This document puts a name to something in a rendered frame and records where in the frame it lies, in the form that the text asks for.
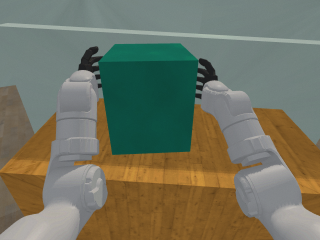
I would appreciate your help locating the robot left forearm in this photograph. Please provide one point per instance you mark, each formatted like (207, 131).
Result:
(76, 122)

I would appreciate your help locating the pedestal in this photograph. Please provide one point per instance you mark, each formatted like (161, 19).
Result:
(172, 195)

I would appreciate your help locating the carton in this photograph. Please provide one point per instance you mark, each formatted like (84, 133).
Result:
(149, 94)

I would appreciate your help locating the left robot upper arm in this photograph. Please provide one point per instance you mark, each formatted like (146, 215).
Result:
(71, 195)

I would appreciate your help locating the robot right forearm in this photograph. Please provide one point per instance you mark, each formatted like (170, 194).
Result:
(246, 140)

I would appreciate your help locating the right robot upper arm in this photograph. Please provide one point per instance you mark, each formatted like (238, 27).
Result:
(269, 193)

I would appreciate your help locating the robot right hand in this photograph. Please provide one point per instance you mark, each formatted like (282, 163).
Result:
(209, 75)

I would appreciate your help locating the robot left hand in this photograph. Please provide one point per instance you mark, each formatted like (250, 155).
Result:
(87, 61)

